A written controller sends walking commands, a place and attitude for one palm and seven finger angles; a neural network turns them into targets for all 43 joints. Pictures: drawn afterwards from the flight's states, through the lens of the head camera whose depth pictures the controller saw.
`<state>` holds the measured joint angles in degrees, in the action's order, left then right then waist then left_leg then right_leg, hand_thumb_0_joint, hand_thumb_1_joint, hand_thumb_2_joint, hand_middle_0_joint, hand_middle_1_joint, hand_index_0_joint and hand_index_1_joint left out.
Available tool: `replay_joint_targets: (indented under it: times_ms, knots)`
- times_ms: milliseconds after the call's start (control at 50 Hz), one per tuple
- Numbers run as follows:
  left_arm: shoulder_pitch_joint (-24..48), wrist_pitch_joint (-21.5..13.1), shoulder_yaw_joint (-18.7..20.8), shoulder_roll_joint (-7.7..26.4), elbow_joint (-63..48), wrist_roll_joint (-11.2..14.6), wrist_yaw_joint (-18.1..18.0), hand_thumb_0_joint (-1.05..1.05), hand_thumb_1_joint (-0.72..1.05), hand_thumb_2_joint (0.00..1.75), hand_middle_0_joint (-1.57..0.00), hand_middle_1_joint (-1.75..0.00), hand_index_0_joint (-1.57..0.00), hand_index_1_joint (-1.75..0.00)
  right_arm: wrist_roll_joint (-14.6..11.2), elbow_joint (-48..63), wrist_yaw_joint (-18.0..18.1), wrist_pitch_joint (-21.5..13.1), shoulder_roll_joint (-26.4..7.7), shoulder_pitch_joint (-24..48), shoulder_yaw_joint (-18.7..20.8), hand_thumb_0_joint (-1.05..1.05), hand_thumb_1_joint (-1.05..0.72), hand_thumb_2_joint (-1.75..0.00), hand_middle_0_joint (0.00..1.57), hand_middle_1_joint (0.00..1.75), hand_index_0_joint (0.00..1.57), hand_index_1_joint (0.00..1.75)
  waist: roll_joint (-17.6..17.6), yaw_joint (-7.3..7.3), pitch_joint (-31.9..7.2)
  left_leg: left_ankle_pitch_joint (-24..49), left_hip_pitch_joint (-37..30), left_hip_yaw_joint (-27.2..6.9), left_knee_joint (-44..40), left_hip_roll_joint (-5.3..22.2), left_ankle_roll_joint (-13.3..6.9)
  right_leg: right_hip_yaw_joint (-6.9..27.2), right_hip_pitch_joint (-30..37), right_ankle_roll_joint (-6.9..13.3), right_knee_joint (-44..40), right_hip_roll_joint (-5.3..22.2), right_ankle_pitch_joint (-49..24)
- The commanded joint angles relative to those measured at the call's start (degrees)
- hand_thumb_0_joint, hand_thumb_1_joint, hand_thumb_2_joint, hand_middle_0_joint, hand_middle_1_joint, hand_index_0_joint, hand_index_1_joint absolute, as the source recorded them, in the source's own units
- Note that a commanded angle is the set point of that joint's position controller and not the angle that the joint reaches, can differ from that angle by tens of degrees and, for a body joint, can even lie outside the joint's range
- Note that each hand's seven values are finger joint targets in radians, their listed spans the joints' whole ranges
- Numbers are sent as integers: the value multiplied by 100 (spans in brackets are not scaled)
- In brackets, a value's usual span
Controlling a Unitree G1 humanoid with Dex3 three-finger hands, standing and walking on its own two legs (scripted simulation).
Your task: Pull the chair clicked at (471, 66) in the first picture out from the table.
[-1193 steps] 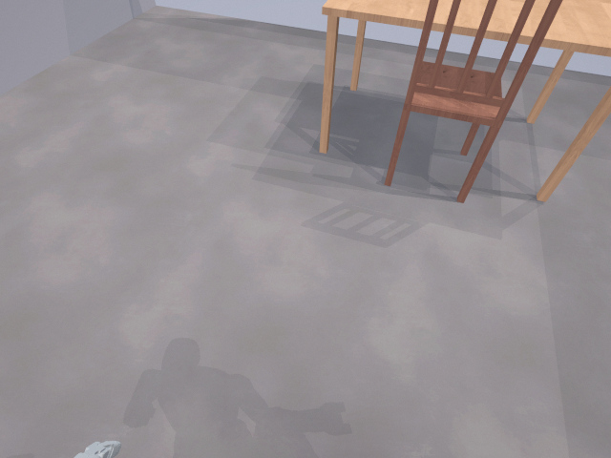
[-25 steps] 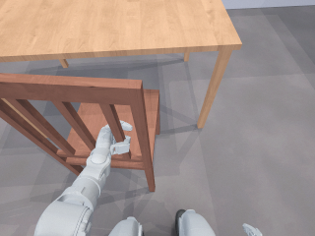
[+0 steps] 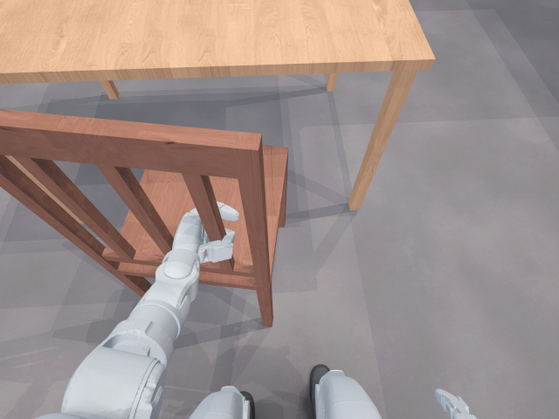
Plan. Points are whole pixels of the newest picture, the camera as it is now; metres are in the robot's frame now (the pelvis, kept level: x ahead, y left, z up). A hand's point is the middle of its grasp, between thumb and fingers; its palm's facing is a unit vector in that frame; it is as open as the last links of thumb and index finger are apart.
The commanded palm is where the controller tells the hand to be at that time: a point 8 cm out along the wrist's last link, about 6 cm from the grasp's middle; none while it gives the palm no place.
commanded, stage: step backward, pulling the chair out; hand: left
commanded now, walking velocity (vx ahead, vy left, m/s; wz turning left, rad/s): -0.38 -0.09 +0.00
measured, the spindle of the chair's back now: (152, 222) +0.42 +0.21 -0.05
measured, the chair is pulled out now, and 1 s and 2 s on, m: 0.27 0.34 0.48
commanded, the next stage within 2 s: none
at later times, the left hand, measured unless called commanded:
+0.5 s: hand (224, 269) +0.33 +0.08 -0.06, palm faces -0.12 -0.98 -0.16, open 5.7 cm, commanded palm +0.34 +0.14 -0.05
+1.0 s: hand (222, 283) +0.31 +0.08 -0.06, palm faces -0.10 -0.98 -0.16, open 5.7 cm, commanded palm +0.31 +0.14 -0.05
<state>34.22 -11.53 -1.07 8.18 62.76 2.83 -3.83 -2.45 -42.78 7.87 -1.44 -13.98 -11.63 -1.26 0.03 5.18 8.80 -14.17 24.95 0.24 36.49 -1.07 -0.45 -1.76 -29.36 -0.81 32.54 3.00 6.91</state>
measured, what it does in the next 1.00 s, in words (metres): steps on the spot: right foot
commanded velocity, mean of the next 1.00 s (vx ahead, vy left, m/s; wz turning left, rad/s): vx -0.38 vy -0.01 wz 0.02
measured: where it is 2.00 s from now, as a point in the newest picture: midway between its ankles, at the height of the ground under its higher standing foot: outside the picture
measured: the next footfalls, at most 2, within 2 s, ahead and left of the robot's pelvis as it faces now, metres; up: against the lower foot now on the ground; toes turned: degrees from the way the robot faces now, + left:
right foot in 0.88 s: +0.03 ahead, -0.13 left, +0.00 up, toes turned -2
left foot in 1.54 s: -0.08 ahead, +0.13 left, +0.00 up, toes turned -1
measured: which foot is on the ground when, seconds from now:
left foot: down 0.00-1.00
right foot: down 0.00-0.78, up 0.80-0.86, down 0.88-1.00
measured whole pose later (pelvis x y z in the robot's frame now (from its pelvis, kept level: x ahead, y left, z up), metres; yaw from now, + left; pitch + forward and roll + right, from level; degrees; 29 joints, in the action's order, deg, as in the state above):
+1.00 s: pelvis -0.06 -0.01 +0.00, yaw +0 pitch +3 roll -1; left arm 34.7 -12.3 -0.6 8.5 64.8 2.9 -3.2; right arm -1.8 -44.3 6.6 -3.4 -11.8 -12.0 -1.3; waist -1.5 3.8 9.1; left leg -15.5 24.8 -0.9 37.7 1.8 1.5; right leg -2.0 -26.2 0.3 33.9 0.2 10.3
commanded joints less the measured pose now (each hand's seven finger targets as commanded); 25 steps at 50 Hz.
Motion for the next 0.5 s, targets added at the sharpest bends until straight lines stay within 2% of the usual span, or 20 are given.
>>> replay_joint_targets:
  times_ms: [0,40,60,80,100,120,140,160,200,240,280,300,340,360,380,400,420,440,460,480]
  knots:
    - [2058,-406,-72,587,-1407,-69,-97,0,90,90,-50,-145,-50,-145,65,645,54,-117,-694,-156,210,0,-90,-90,20,30,20,30,-1053,-339,-2648,1174,-274,-1293,-1443,1529,-462,145,1584,47,949,-2,784]
    - [2101,-434,20,669,-1354,-100,-108,0,90,90,-50,-145,-50,-145,86,510,46,-145,-705,-375,276,0,-90,-90,20,30,20,30,-716,-299,-2862,2537,-897,-1130,-872,1483,-461,217,1555,53,612,5,145]
    - [2102,-454,40,680,-1271,-135,-104,0,90,90,-50,-145,-50,-145,99,456,19,-168,-717,-428,310,0,-90,-90,20,30,20,30,-633,-287,-2918,2730,-990,-1024,-679,1427,-370,265,1628,76,407,70,-233]
    - [2086,-459,-47,602,-1174,-161,-89,0,90,90,-50,-145,-50,-145,97,425,-4,-179,-707,-430,315,0,-90,-90,20,30,20,30,-666,-276,-2813,2492,-840,-920,-650,1357,-261,309,1674,115,329,147,-355]
    - [2158,-517,-84,607,-1288,-185,-85,0,90,90,-50,-145,-50,-145,103,401,-12,-194,-705,-492,311,0,-90,-90,20,30,20,30,-731,-230,-2899,2561,-971,-806,-573,1254,-171,369,1695,137,213,220,-912]
    - [2106,-511,34,798,-1196,-162,-107,0,90,90,-50,-145,-50,-145,67,341,24,-186,-753,-518,354,0,-90,-90,20,30,20,30,-400,-210,-3059,2401,-937,-710,-454,1168,-98,436,1831,140,140,273,-1246]
    - [2054,-524,133,951,-1165,-162,-130,0,90,90,-50,-145,-50,-145,44,311,36,-194,-757,-552,391,0,-90,-90,20,30,20,30,-283,-214,-3202,2042,-894,-599,-309,1040,5,605,1890,204,35,441,-1495]
    - [1993,-522,57,918,-1125,-147,-129,0,90,90,-50,-145,-50,-145,16,332,45,-196,-714,-556,372,0,-90,-90,20,30,20,30,-88,-191,-3229,1438,-819,-470,-161,845,84,763,1839,282,-128,648,-1372]
    - [1861,-537,141,1078,-999,-134,-148,0,90,90,-50,-145,-50,-145,7,298,53,-245,-691,-556,358,0,-90,-90,20,30,20,30,314,-204,-3115,77,-945,-246,228,423,176,1161,1372,431,-865,1084,-477]
    - [1706,-517,173,1139,-841,-115,-149,0,90,90,-50,-145,-50,-145,-16,274,43,-297,-702,-553,324,0,-90,-90,20,30,20,30,490,-233,-2952,-780,-1042,-221,363,245,178,1205,1093,515,-1244,1268,296]
    - [1769,-517,141,1062,-849,-110,-146,0,90,90,-50,-145,-50,-145,-5,282,46,-332,-701,-488,252,0,-90,-90,20,30,20,30,527,-213,-2773,-616,-1136,-285,3,320,117,907,903,394,-1203,1102,680]
    - [1791,-538,132,1034,-857,-118,-152,0,90,90,-50,-145,-50,-145,5,280,62,-352,-737,-478,232,0,-90,-90,20,30,20,30,382,-201,-2743,-194,-1146,-414,-410,485,45,668,855,245,-1009,846,825]
    - [1862,-593,44,895,-942,-92,-162,0,90,90,-50,-145,-50,-145,3,411,72,-373,-825,-335,249,0,-90,-90,20,30,20,30,-589,-259,-2620,224,-749,-927,-1223,1084,-205,298,1034,21,-110,183,1165]
    - [1951,-590,-5,819,-1055,-56,-149,0,90,90,-50,-145,-50,-145,-10,507,57,-368,-777,-260,247,0,-90,-90,20,30,20,30,-797,-316,-2650,-58,-377,-1149,-1427,1339,-359,277,1297,29,347,26,1428]
    - [2112,-581,-93,671,-1173,-52,-133,0,90,90,-50,-145,-50,-145,5,543,63,-367,-729,-210,201,0,-90,-90,20,30,20,30,-982,-318,-2593,97,-194,-1281,-1460,1456,-451,252,1365,69,668,-46,1290]
    - [2134,-590,-20,712,-1208,-48,-136,0,90,90,-50,-145,-50,-145,11,494,77,-375,-708,-277,223,0,-90,-90,20,30,20,30,-885,-318,-2698,762,-393,-1242,-1223,1466,-494,281,1419,73,628,-53,896]
    - [2071,-591,84,844,-1169,-51,-138,0,90,90,-50,-145,-50,-145,22,435,96,-381,-732,-339,242,0,-90,-90,20,30,20,30,-670,-296,-2840,1398,-624,-1111,-988,1419,-463,302,1445,47,525,-32,410]
    - [2002,-568,42,804,-1115,-76,-128,0,90,90,-50,-145,-50,-145,32,398,82,-380,-716,-417,257,0,-90,-90,20,30,20,30,-640,-276,-2906,1791,-701,-984,-821,1364,-397,346,1600,44,417,34,-19]
    - [1998,-544,44,819,-1095,-104,-115,0,90,90,-50,-145,-50,-145,36,406,72,-376,-727,-409,272,0,-90,-90,20,30,20,30,-659,-284,-2893,1699,-531,-862,-767,1310,-310,395,1727,76,420,125,-135]
    - [1984,-518,42,855,-1089,-124,-110,0,90,90,-50,-145,-50,-145,39,436,61,-359,-710,-326,277,0,-90,-90,20,30,20,30,-733,-308,-2761,1006,-124,-763,-813,1258,-239,482,1788,124,469,237,273]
